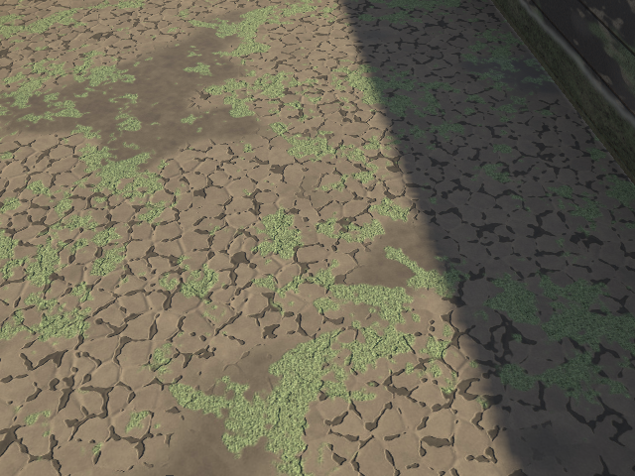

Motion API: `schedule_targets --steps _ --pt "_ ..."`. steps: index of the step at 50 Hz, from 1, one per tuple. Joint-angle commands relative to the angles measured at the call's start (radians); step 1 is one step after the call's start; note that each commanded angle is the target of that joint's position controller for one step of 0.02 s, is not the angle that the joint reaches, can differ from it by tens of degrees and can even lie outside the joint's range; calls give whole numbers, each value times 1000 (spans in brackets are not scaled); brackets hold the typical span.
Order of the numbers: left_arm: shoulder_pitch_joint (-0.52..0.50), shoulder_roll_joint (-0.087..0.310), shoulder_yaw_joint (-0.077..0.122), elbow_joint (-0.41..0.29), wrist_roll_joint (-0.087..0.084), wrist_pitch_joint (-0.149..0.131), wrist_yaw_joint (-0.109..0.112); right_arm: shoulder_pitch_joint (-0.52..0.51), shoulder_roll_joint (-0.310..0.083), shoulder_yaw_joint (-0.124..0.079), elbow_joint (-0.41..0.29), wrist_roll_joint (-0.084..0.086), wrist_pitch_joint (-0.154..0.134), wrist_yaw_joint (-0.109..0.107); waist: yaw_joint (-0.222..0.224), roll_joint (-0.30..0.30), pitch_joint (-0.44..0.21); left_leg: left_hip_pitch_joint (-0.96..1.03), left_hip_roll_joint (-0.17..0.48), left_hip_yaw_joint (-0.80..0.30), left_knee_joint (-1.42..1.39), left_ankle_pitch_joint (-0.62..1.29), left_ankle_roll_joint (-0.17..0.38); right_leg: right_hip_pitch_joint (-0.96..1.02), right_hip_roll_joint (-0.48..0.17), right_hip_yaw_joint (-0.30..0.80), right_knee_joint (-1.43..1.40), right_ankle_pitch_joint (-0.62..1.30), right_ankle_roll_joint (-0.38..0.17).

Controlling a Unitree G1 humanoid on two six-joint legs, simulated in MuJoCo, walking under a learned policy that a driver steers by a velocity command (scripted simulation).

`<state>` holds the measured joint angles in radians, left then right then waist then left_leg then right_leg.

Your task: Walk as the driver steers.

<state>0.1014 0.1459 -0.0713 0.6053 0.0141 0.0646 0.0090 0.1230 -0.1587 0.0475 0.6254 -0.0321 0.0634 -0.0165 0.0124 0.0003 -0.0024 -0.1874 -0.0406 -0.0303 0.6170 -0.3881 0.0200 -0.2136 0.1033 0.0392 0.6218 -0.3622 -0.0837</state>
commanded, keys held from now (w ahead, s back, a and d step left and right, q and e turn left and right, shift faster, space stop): w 1.00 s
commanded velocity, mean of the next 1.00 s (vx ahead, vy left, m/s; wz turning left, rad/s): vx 0.50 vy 0.00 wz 0.00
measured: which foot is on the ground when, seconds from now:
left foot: down 0.00-1.00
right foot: down 0.00-1.00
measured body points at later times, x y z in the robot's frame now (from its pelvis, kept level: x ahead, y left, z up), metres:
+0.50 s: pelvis +0.00 +0.00 +0.00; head -0.01 +0.00 +0.45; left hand +0.20 +0.19 -0.08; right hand +0.19 -0.20 -0.08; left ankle -0.03 +0.11 -0.72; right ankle -0.02 -0.07 -0.72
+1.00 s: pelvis +0.00 +0.00 +0.00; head -0.01 +0.00 +0.45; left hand +0.20 +0.19 -0.08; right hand +0.19 -0.20 -0.09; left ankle -0.03 +0.11 -0.72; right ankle -0.02 -0.07 -0.72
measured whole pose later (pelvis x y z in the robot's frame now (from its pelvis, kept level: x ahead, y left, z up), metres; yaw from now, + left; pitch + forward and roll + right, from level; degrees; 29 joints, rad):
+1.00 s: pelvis +0.00 +0.00 +0.00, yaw +0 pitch -2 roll +0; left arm 0.10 0.14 -0.07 0.60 0.02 0.06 0.01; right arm 0.12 -0.16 0.05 0.63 -0.03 0.07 -0.02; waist 0.02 0.00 0.00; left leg -0.20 -0.04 -0.04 0.62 -0.39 0.02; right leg -0.22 0.10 0.02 0.63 -0.37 -0.09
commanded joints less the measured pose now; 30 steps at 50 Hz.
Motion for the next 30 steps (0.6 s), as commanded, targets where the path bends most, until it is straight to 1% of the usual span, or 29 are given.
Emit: schedule_targets --steps 1,2,3,4,7,8,9,10,11,12,13,14,15,17,18,19,20,21,24,26,27,28,29,30 --pt "-140 60 16 -121 10 -21 -11 -122 -74 -18 -112 8 -10 -1 14 -5 -11 20 70 -72 -40 401 17 -73 -117 84 -83 412 -4" --pt "-112 55 17 -112 18 -27 -15 -114 -77 -22 -107 4 -8 -1 22 5 -69 47 77 -79 -30 434 21 -48 -116 78 -72 428 -2" --pt "-57 60 18 -83 5 -27 -2 -64 -69 -22 -86 -1 -16 -4 4 3 -137 97 54 -59 -37 252 21 -26 -116 116 -109 292 -5" --pt "-85 64 18 -89 0 -24 2 -74 -63 -18 -90 -1 -17 -4 -4 -9 -82 70 49 -54 -47 222 18 -47 -119 124 -121 277 -7" --pt "-100 64 18 -97 -2 -16 3 -84 -66 -18 -90 -1 -16 -2 -3 -14 -43 49 46 -53 -50 202 17 -64 -124 130 -130 264 -10" --pt "-98 64 18 -97 -1 -15 3 -81 -64 -17 -89 -1 -16 -1 -3 -16 -43 50 47 -55 -51 205 17 -66 -122 130 -130 260 -10" --pt "-140 59 15 -122 9 -21 -11 -124 -73 -17 -113 7 -9 0 13 -6 -10 18 68 -72 -38 396 15 -74 -119 83 -83 412 -4" --pt "-66 59 18 -89 5 -23 -1 -69 -69 -21 -85 -2 -16 -3 5 -2 -113 84 53 -60 -41 239 21 -36 -118 118 -116 281 -6" --pt "-85 64 18 -91 1 -21 1 -74 -64 -18 -89 -1 -17 -3 -3 -11 -68 64 48 -56 -47 221 19 -54 -120 123 -124 270 -8" --pt "-93 64 19 -95 0 -20 3 -78 -64 -17 -89 -1 -17 -3 -3 -13 -59 58 48 -56 -51 213 18 -56 -121 126 -127 265 -9" --pt "-141 58 15 -122 10 -24 -11 -125 -72 -18 -112 7 -10 -2 13 -2 -17 20 69 -72 -38 400 17 -68 -120 82 -80 418 -5" --pt "-67 59 18 -89 4 -23 0 -72 -70 -21 -86 -2 -15 -4 5 0 -112 83 52 -60 -40 240 21 -34 -120 117 -114 288 -6" --pt "-86 63 18 -92 0 -20 2 -77 -63 -18 -89 -1 -15 -3 -3 -11 -65 61 47 -55 -45 219 18 -56 -121 122 -123 273 -8" --pt "-96 63 18 -96 0 -19 3 -80 -64 -17 -87 -1 -17 -2 -2 -13 -54 54 47 -56 -50 209 18 -56 -123 127 -126 266 -10" --pt "-139 58 15 -123 9 -22 -11 -127 -74 -18 -113 7 -8 -1 13 -3 -10 16 66 -71 -37 396 15 -71 -121 81 -82 418 -4" --pt "-111 54 16 -114 17 -27 -15 -118 -75 -21 -108 3 -6 -1 22 3 -66 42 73 -78 -26 426 19 -51 -119 74 -71 432 -2" --pt "-54 58 17 -85 4 -27 -2 -66 -67 -22 -86 -2 -14 -4 4 0 -137 93 51 -59 -35 246 19 -27 -119 113 -109 295 -5" --pt "-82 62 18 -91 0 -24 2 -75 -61 -18 -90 -2 -15 -3 -4 -12 -82 66 46 -54 -44 216 16 -48 -122 121 -121 278 -8" --pt "-97 63 18 -99 -2 -17 3 -86 -65 -18 -90 -1 -15 -2 -3 -16 -44 47 44 -54 -48 197 15 -65 -127 128 -131 262 -11" --pt "-93 63 18 -98 0 -17 2 -81 -64 -16 -88 -1 -16 -1 -2 -16 -46 50 46 -57 -50 205 17 -64 -125 126 -131 257 -10" --pt "-136 58 15 -124 10 -23 -12 -126 -73 -17 -112 7 -9 0 14 -5 -10 15 67 -73 -37 396 15 -74 -121 80 -83 410 -5" --pt "-62 59 18 -90 5 -24 -1 -71 -68 -20 -84 -1 -16 -3 5 -1 -114 83 52 -62 -40 240 20 -35 -121 114 -115 280 -6" --pt "-80 63 18 -93 1 -22 1 -76 -64 -17 -88 -1 -17 -3 -2 -9 -68 62 47 -58 -45 222 18 -53 -122 119 -123 269 -8" --pt "-88 64 18 -97 0 -21 3 -80 -63 -17 -88 -1 -17 -3 -2 -12 -59 55 47 -58 -49 214 18 -55 -123 121 -126 265 -9"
